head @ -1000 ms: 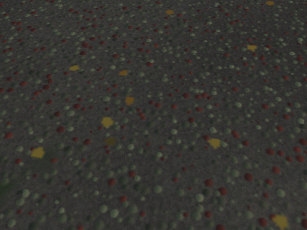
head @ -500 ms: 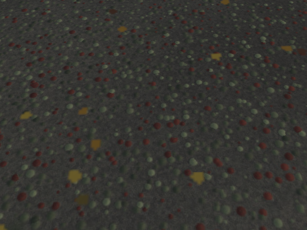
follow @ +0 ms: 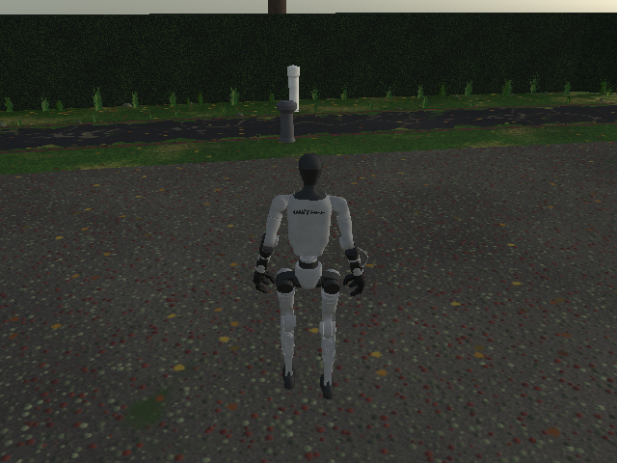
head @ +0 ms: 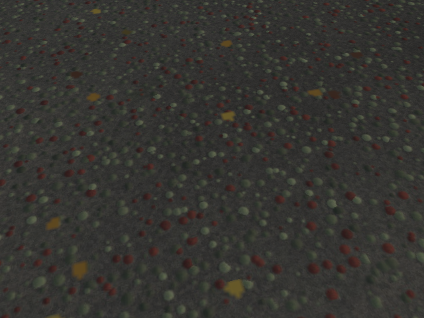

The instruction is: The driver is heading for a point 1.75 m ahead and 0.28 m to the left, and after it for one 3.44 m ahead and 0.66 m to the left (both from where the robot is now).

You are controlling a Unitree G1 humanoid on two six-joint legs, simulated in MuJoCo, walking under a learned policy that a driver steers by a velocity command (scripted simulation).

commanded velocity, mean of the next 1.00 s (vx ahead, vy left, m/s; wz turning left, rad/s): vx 0.13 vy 0.00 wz -0.02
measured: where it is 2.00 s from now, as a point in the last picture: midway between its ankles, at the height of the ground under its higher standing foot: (206, 267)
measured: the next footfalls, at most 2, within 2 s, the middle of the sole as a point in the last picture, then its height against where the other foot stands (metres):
left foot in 0.86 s outside the picture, level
right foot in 1.36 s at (233, 311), level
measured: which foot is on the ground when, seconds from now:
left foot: down 0.00-0.64, up 0.66-0.84, down 0.86-1.00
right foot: down 0.00-0.86, up 0.88-1.00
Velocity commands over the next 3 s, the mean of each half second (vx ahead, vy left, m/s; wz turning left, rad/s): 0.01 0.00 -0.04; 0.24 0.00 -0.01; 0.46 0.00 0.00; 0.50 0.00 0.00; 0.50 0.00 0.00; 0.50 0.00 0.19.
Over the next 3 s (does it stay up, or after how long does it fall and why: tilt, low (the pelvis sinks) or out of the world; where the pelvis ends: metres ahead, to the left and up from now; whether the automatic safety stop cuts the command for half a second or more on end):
stays up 1.28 0.06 -0.01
